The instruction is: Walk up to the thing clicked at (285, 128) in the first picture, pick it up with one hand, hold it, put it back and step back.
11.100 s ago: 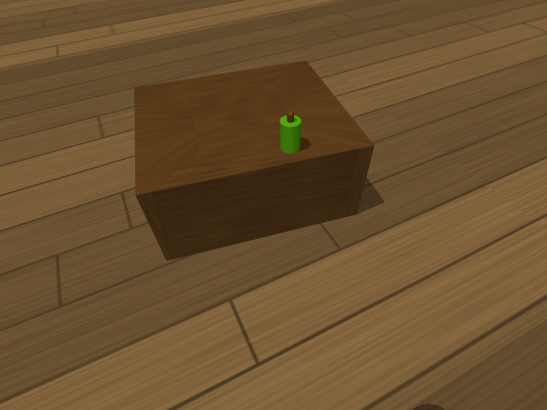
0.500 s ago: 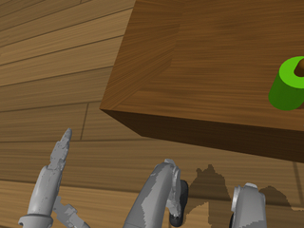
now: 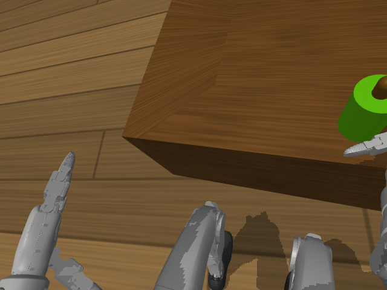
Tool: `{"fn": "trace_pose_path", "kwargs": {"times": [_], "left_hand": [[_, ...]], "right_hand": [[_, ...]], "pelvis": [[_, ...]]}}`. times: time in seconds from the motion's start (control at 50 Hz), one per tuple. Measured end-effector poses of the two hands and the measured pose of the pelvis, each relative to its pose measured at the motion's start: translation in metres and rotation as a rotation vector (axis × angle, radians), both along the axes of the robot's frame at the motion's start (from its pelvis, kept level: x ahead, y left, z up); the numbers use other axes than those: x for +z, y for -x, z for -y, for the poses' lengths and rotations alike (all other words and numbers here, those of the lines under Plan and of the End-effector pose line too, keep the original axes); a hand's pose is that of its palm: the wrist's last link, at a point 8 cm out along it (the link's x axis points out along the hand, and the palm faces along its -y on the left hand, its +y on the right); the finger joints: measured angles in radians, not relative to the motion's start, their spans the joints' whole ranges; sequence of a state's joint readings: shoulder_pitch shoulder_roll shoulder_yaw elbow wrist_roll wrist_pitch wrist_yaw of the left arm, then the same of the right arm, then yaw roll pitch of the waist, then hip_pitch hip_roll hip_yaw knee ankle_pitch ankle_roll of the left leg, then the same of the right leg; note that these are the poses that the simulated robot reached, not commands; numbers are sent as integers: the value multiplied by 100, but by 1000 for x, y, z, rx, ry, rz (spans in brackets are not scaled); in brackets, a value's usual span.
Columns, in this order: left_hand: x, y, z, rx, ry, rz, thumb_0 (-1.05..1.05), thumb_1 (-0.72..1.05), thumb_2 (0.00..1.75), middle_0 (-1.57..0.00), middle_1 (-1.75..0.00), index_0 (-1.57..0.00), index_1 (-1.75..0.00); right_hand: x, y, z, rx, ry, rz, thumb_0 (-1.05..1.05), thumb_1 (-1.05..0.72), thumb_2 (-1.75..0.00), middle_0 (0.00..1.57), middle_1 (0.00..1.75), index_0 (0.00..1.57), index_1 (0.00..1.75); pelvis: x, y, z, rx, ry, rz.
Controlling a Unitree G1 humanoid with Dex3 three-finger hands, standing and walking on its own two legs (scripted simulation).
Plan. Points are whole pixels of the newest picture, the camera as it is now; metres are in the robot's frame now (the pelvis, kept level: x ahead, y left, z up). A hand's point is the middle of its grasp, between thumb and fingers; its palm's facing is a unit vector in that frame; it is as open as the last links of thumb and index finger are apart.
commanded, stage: close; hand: right
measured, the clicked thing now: (371, 105) +0.52 -0.18 -0.05
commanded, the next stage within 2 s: settle in 0.74 s
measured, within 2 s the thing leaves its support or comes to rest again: leaves its support in 1.30 s
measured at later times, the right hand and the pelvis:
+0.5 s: hand (373, 107) +0.52 -0.19 -0.05, palm faces +0.15 +0.99 -0.01, open 13.0 cm; pelvis +0.00 +0.00 -0.01, yaw +0 degrees
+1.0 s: hand (370, 108) +0.52 -0.18 -0.05, palm faces +0.14 +0.99 -0.01, open 10.8 cm; pelvis +0.00 +0.00 -0.01, yaw +0 degrees
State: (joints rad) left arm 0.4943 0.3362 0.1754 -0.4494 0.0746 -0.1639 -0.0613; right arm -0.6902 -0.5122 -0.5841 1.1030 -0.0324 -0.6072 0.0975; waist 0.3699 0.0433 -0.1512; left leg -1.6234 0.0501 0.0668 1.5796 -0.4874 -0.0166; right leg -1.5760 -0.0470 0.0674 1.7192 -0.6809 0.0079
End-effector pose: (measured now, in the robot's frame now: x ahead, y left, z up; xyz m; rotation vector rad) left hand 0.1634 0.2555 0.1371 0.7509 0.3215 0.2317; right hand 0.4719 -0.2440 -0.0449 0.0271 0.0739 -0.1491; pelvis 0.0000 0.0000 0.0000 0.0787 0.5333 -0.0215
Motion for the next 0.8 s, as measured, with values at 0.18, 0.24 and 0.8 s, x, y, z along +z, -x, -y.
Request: {"fn": "trace_pose_path", "kwargs": {"times": [0.18, 0.24, 0.8], "left_hand": [[7, 2, 3, -17, -46, -2, -1, -57, 7, -7, -5, -5, -6], [7, 3, 2, -14, -56, -6, -1, -56, 7, -7, -5, -5, -6], [-12, 3, -4, 21, 7, -51, -1, -54, 5, -6, -5, -6, -4]], "right_hand": [[-7, -10, -9, 4, 16, 10, -2, 59, -5, 17, 12, 17, 13], [-8, -15, -8, 0, 22, 12, -2, 58, -6, 28, 18, 28, 18], [-2, -18, -10, 2, 35, -6, 0, 44, -81, 72, 81, 75, 83]], "pelvis": [[-5, 1, -1, 2, 1, -9], [-7, 2, -1, 3, 0, -13], [-7, 0, 0, 1, 7, -16]]}}
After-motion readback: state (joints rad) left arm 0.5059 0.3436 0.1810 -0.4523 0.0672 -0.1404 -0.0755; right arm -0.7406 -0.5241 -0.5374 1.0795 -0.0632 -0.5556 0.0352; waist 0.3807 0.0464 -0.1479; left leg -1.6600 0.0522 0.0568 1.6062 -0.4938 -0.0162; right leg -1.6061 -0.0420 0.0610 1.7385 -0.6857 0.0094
